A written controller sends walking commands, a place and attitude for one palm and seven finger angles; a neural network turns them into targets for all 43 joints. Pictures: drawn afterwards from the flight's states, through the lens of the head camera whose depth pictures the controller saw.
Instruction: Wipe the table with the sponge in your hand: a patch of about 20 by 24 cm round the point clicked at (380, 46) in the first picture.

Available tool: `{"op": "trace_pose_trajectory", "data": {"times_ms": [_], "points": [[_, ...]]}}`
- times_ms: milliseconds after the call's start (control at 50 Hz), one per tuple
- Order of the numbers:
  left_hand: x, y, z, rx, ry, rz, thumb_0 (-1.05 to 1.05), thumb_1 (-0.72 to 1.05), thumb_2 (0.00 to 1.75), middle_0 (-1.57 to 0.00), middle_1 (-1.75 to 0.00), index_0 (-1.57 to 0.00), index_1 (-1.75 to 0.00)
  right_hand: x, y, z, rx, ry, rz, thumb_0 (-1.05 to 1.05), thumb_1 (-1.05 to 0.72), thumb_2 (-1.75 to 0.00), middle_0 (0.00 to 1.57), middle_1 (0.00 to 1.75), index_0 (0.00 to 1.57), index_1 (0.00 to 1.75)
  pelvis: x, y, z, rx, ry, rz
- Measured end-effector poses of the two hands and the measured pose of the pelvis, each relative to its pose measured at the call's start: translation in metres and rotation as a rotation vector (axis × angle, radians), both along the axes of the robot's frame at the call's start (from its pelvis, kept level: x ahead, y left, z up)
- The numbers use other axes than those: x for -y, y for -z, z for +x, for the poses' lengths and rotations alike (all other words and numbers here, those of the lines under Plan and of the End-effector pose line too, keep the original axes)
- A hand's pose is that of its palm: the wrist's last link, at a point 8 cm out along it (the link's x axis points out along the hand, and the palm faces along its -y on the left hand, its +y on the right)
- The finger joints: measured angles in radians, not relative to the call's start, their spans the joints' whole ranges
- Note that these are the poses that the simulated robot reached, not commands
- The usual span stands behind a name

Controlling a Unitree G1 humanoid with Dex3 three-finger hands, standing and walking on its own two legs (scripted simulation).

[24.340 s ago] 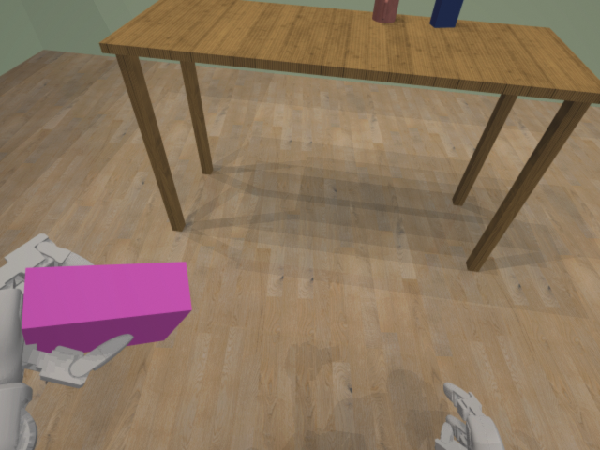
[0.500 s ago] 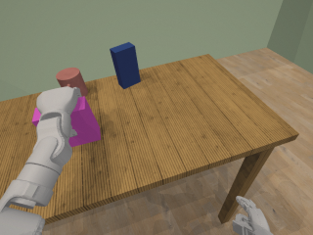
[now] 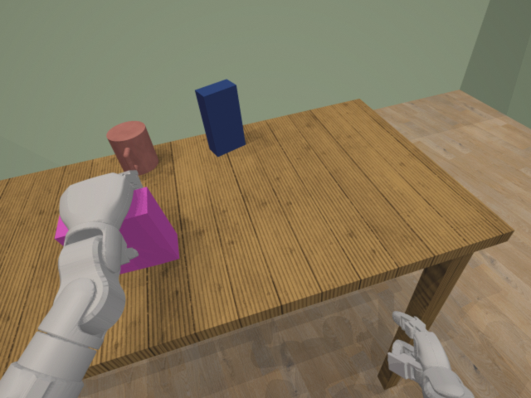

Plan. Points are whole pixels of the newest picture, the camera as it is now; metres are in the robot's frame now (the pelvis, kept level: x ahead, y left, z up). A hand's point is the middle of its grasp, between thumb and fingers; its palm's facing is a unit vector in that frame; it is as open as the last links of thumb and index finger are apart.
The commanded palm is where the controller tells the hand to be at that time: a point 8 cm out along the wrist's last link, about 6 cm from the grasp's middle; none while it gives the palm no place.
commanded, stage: wipe back along the middle lane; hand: left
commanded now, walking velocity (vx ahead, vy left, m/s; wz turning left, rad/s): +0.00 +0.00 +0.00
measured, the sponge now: (131, 243) +0.31 +0.26 +0.10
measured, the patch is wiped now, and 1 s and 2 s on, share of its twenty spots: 0.65 0.75 0.90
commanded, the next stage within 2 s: slide across to the third lane in 0.46 s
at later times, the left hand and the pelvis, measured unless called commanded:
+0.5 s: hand (125, 248) +0.26 +0.23 +0.15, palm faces +0.18 -0.08 -0.98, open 9.6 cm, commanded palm +0.21 +0.21 +0.17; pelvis -0.01 -0.01 +0.00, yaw +0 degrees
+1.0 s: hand (155, 241) +0.27 +0.18 +0.15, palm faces +0.17 -0.10 -0.98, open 9.6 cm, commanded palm +0.23 +0.17 +0.21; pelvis -0.02 -0.03 +0.00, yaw +1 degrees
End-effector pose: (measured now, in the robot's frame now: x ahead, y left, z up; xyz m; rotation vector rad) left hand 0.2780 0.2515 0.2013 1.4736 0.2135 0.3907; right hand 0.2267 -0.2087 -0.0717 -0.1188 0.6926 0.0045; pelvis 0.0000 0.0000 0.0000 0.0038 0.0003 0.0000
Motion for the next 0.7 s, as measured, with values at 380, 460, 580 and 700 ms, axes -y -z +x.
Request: {"op": "trace_pose_trajectory", "data": {"times_ms": [380,460,580,700], "points": [[0.020,0.002,-0.033,0.036,0.023,-0.017,0.02,-0.47,1.08,-0.68,-1.48,-0.76,-1.41,-0.007,-0.001,-0.003,0.025,-0.038,0.033,0.02,-0.91,-0.89,0.20,0.30,0.20,0.30,0.005,0.002,-0.008,0.020,0.005,0.005],[0.026,0.003,-0.042,0.053,0.029,-0.021,0.02,-0.46,1.08,-0.68,-1.48,-0.76,-1.40,-0.006,-0.002,-0.002,0.033,-0.042,0.040,0.02,-0.91,-0.89,0.20,0.30,0.20,0.30,0.007,0.003,-0.009,0.024,0.004,0.006],[0.033,0.003,-0.054,0.076,0.036,-0.031,0.02,-0.46,1.08,-0.68,-1.48,-0.76,-1.40,-0.004,-0.001,-0.002,0.037,-0.049,0.045,0.02,-0.91,-0.89,0.20,0.30,0.20,0.30,0.011,0.003,-0.011,0.031,0.005,0.008],[0.037,0.002,-0.056,0.081,0.027,-0.036,0.02,-0.47,1.08,-0.68,-1.48,-0.77,-1.40,-0.001,-0.001,-0.002,0.044,-0.059,0.039,0.02,-0.91,-0.89,0.20,0.30,0.21,0.30,0.017,0.004,-0.013,0.038,-0.001,0.010]]}}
